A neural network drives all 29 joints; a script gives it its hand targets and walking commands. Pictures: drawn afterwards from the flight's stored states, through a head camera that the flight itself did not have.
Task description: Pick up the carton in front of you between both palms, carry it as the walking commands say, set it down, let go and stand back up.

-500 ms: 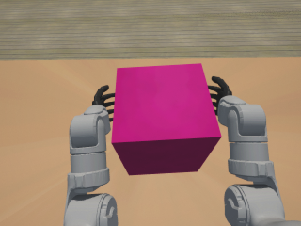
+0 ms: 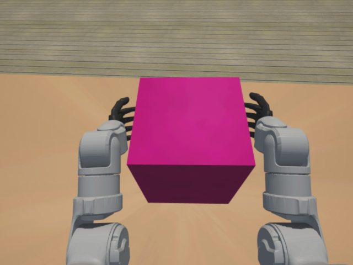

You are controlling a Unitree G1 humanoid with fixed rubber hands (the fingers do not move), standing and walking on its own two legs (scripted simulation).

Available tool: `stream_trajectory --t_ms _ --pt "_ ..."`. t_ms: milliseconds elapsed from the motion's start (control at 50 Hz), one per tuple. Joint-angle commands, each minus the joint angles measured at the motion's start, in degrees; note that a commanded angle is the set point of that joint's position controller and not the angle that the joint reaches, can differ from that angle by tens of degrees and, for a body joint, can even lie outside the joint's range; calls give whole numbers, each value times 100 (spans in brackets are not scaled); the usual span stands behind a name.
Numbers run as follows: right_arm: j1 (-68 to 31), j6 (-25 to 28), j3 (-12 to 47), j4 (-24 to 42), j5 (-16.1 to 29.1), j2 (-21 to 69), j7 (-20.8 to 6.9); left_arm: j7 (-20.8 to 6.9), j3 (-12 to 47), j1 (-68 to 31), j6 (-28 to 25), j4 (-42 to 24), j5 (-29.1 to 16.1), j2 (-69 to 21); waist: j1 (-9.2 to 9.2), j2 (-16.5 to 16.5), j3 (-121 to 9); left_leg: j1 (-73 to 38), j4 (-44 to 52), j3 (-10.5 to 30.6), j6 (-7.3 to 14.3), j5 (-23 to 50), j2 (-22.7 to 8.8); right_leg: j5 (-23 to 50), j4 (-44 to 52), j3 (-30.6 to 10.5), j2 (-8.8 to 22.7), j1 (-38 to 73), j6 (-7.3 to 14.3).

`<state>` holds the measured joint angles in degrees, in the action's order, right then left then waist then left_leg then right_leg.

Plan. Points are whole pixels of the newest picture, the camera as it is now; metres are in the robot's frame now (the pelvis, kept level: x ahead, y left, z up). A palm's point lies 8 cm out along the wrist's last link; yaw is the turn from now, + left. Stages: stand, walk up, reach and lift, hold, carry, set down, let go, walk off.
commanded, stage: carry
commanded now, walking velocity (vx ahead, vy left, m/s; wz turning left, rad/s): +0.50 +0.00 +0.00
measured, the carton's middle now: (188, 146) +0.36 +0.02 +0.06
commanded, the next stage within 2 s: none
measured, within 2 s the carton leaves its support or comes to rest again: neither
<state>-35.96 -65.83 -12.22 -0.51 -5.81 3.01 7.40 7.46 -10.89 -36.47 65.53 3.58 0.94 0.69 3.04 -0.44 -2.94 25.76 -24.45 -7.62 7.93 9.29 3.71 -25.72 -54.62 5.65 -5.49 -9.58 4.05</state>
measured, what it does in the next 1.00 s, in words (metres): goes down: right foot 0.05 m lower, then left foot 0.05 m lower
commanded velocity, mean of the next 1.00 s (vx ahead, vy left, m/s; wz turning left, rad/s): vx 0.50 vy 0.00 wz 0.00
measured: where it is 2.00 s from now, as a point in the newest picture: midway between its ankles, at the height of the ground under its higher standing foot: (191, 135)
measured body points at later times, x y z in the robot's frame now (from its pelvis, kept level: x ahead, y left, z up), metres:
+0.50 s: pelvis +0.32 -0.02 -0.06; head +0.32 -0.03 +0.39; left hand +0.68 +0.13 +0.07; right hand +0.69 -0.18 +0.08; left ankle +0.12 +0.04 -0.70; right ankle +0.41 -0.07 -0.79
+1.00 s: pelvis +0.63 -0.01 -0.10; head +0.63 -0.01 +0.35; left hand +0.99 +0.17 +0.03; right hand +1.00 -0.14 +0.04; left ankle +0.74 +0.04 -0.83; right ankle +0.43 -0.06 -0.76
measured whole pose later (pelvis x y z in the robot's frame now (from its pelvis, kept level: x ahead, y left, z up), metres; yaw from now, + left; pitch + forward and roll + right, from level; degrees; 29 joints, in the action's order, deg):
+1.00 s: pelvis +0.63 -0.01 -0.10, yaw +0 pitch +4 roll -1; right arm -36.8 -66.9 -12.8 -2.7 -5.3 2.2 7.4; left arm 7.8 -10.5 -37.2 66.2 6.0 1.0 0.6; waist 4.4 -1.4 -4.9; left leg 26.4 -23.7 -6.7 7.0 12.8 2.3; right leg -26.4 -49.8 5.3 -5.6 -8.4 4.6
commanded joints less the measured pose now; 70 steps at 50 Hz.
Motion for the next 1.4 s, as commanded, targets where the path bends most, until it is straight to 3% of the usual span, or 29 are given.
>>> stream_trajectory --t_ms 0,20,40,60,80,220,360,420,440,460,480,500,520,540,580,620,720,880,940,960,980,1000,1020,1040,1060,1080,1120,1240,1380 --pt "-3111 -154 3444 -407 1970 4813 -1219 -1507 3694 -3793 160 -208 -2386 -5910 -839 -1524 -3300 -5505 -994 3875 1522 3130 -2983 -1472 -3483 -856 -36 -3563 -403" --pt "-3159 -166 3557 -441 2203 5169 -1275 -1457 3684 -4002 197 -394 -2328 -5842 -918 -908 -3310 -4960 -562 4058 1541 371 -2671 -965 -3444 -1012 261 -3768 -166" --pt "-3550 -165 3707 -138 2481 5535 -1348 -1406 3646 -4266 201 -572 -2289 -5932 -760 -461 -2822 -4077 -191 3693 1236 -652 -2226 -536 -2870 -964 424 -3746 -39" --pt "-4035 -180 3883 99 2739 5867 -1414 -1343 3549 -4365 188 -621 -2184 -5983 -582 36 -2486 -3311 12 3292 988 -694 -2018 -194 -2271 -913 579 -3465 -56" --pt "-4369 -174 4002 209 2957 6086 -1464 -1284 3444 -4301 176 -613 -2067 -6016 -511 75 -2336 -2703 106 3039 878 -549 -1946 -49 -1838 -874 670 -3105 -85" --pt "-4201 8 4069 73 3226 6431 -1578 -1092 3452 -3697 -24 -475 -1661 -6148 -736 -500 -2400 -3108 -315 1772 328 2279 -1373 1634 191 -423 681 -3285 -196" --pt "-3602 39 3992 -146 3022 6028 -1543 -1088 3606 -3601 37 -574 -1629 -5819 -1025 -547 -2039 -3237 -1027 1115 151 1599 -815 3614 2701 111 242 -2402 8" --pt "-3462 16 3916 -562 2941 5935 -1559 -1162 3404 -3285 97 -162 -1534 -5588 -504 -467 -2107 -2590 -2360 728 -134 1499 -750 4228 3565 192 289 -697 214" --pt "-3515 22 3878 -685 2915 5904 -1561 -1195 3296 -3244 104 -58 -1496 -5541 -220 -257 -2266 -1783 -3295 574 -263 531 -624 4619 3404 -68 651 386 210" --pt "-3656 16 3786 -781 2865 5867 -1562 -1236 3134 -3198 120 106 -1463 -5462 -181 393 -2508 -480 -4242 452 -350 -2274 -375 6811 2206 -1065 1641 1575 190" --pt "-3700 -58 3766 -995 2885 6033 -1553 -1250 3050 -3362 121 262 -1422 -5215 -92 1586 -2880 1130 -5353 648 -675 -4578 181 7907 1870 -2960 2728 3040 978" --pt "-3803 -71 3689 -964 2865 6047 -1513 -1272 3054 -3390 114 361 -1534 -5328 45 1693 -3268 2007 -6224 951 -629 -4699 51 5489 2120 -3880 2985 3422 1661" --pt "-3999 -56 3681 -728 2849 6071 -1482 -1339 3171 -3522 77 216 -1774 -5722 103 1112 -3143 2272 -6097 1028 -516 -4405 -168 3064 2655 -4005 2673 2840 1629" --pt "-4282 -23 3678 -478 2813 6202 -1442 -1395 3368 -4089 43 -187 -2030 -6087 8 456 -2699 2161 -5657 994 -487 -3956 -310 2334 2920 -3615 2325 2029 1343" --pt "-4313 36 3652 -188 2705 6304 -1312 -1453 3684 -4825 17 -656 -2471 -6597 -161 70 -2287 1554 -4758 1031 -533 -3491 -524 2563 3132 -2888 2099 827 1043" --pt "-3993 75 3649 -112 2595 6272 -1191 -1460 3834 -4776 -27 -799 -2663 -6716 -166 322 -2334 1307 -4262 895 -603 -3249 -549 2946 3175 -2509 1939 589 882" --pt "-3347 178 3757 -97 2277 6114 -1074 -1528 3894 -4130 -113 -752 -2629 -6636 40 642 -2484 2076 -3223 609 -615 -2006 -545 5867 2649 -1717 1656 1691 514" --pt "-3261 20 3887 145 2162 5487 -1064 -1493 3925 -3690 -48 -680 -2503 -6091 398 587 -1993 954 -241 11 -329 329 14 5487 2033 -924 997 1824 350" --pt "-3120 -86 3632 -208 2003 5243 -1141 -1526 3856 -3687 20 -310 -2467 -6016 -101 616 -2133 -931 448 -61 -158 754 -8 5430 639 -573 957 1094 108" --pt "-3097 -111 3508 -308 1968 5155 -1173 -1542 3825 -3806 30 -203 -2447 -5975 -411 462 -2278 -2013 394 203 -156 1079 -360 4609 -311 -349 818 348 -28" --pt "-3121 -146 3351 -436 1943 4980 -1209 -1551 3739 -3897 44 -91 -2426 -5930 -462 -301 -2422 -3214 -528 1170 -173 3219 -1329 1580 -1381 -174 458 -1017 -87" --pt "-3231 -167 3183 -677 1863 4823 -1225 -1528 3691 -4073 139 98 -2453 -6076 -608 -1393 -2930 -4828 -1126 3178 890 4298 -2649 -1254 -2672 -566 -108 -2821 -376" --pt "-3280 -179 3191 -816 1954 4906 -1253 -1490 3606 -4151 181 31 -2414 -6043 -859 -1365 -3398 -5115 -815 4107 1556 1582 -2928 -1265 -3493 -882 97 -3623 -306" --pt "-3422 -163 3322 -701 2208 5300 -1310 -1449 3599 -4413 187 -168 -2405 -6081 -812 -889 -3030 -4326 -355 4059 1368 -428 -2438 -796 -3181 -942 316 -3805 -102" --pt "-3851 -158 3484 -375 2469 5670 -1374 -1391 3550 -4612 174 -315 -2351 -6183 -646 -332 -2650 -3550 -82 3661 1059 -1127 -2115 -401 -2646 -900 476 -3668 -55" --pt "-4282 -160 3660 -148 2726 5981 -1431 -1321 3463 -4619 155 -369 -2256 -6228 -484 -56 -2359 -2845 71 3286 834 -1016 -1945 -146 -2045 -887 634 -3370 -84" --pt "-4598 -128 3843 20 3084 6289 -1498 -1203 3365 -4384 117 -410 -2062 -6277 -460 -197 -2270 -2073 263 2838 636 -899 -1763 116 -1438 -732 717 -2812 -158" --pt "-4187 19 3921 5 3178 6415 -1581 -1053 3457 -3755 -49 -373 -1737 -6324 -692 -512 -2472 -3134 -303 1875 290 2143 -1415 1540 -69 -463 716 -3482 -252" --pt "-3663 36 3941 -103 3006 5982 -1551 -1047 3610 -3635 17 -522 -1670 -5899 -1039 -483 -2093 -3500 -873 1287 142 1945 -825 3333 2305 71 276 -2946 -64"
